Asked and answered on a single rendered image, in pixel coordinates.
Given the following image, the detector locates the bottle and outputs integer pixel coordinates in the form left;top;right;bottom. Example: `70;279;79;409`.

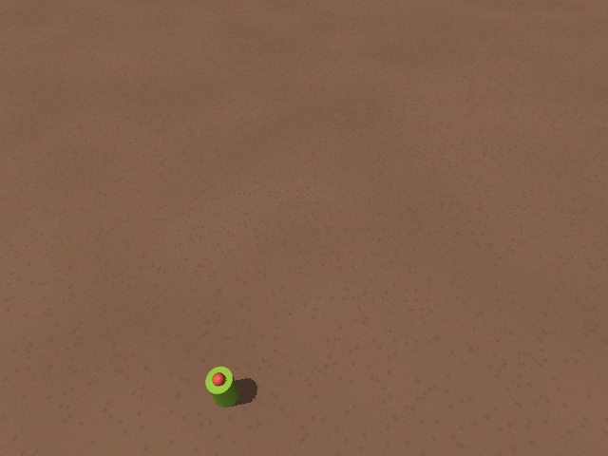
205;367;239;408

